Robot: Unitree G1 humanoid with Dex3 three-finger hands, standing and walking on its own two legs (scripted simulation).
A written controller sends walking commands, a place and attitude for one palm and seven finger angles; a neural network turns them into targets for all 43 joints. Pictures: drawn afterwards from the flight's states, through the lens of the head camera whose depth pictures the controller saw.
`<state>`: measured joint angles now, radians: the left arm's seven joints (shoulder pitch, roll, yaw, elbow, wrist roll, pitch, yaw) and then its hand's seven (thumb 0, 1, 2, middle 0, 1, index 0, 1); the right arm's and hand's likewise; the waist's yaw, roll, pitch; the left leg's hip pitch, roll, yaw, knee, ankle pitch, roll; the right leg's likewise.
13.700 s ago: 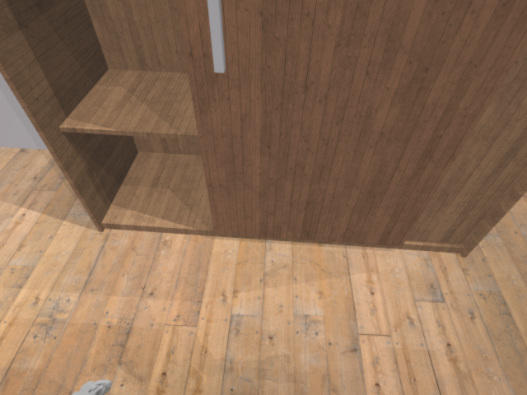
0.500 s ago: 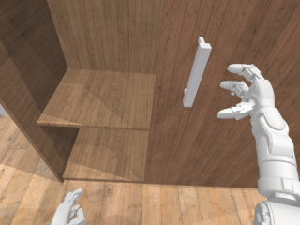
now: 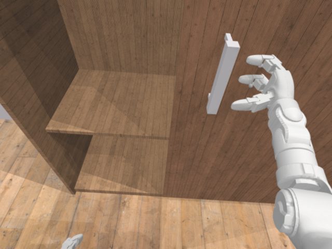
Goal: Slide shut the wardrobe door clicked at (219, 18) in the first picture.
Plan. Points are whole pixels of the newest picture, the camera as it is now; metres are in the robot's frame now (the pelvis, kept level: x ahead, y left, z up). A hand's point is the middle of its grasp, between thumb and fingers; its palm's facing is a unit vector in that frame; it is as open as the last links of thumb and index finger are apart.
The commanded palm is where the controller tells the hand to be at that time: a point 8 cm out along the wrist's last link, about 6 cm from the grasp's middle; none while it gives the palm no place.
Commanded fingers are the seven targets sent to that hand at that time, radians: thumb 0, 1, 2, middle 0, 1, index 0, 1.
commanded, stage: move the hooked fingers beside the handle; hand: right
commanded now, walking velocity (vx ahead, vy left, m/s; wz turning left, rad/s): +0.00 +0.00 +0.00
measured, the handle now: (219, 76) +0.49 -0.08 +0.18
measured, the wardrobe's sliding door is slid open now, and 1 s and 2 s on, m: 0.53 0.53 0.53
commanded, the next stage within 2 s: none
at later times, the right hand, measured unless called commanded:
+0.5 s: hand (250, 86) +0.45 -0.15 +0.19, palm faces +0.00 +1.00 -0.03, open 13.7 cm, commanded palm +0.45 -0.17 +0.17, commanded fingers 0.00 0.50 -0.30 0.30 1.20 0.30 1.20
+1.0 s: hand (250, 86) +0.45 -0.14 +0.19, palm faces +0.01 +1.00 -0.03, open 13.7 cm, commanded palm +0.47 -0.17 +0.16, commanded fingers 0.00 0.50 -0.30 0.30 1.20 0.30 1.20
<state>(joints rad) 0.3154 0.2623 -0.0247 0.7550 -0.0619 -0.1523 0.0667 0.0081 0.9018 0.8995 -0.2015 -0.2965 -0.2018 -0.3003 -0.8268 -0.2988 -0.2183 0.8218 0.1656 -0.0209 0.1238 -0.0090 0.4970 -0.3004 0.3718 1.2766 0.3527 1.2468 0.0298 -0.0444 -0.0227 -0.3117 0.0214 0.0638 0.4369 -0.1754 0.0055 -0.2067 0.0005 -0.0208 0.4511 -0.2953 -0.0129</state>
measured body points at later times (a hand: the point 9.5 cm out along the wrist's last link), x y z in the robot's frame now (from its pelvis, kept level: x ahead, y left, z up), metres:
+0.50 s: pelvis -0.02 -0.01 -0.01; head +0.01 +0.00 +0.44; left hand +0.04 +0.25 -0.13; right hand +0.44 -0.20 +0.19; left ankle +0.03 +0.12 -0.74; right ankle -0.04 -0.11 -0.74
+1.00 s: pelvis -0.04 +0.00 -0.01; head +0.01 +0.01 +0.43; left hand +0.02 +0.27 -0.13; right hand +0.44 -0.20 +0.19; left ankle +0.03 +0.12 -0.74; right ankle -0.04 -0.11 -0.74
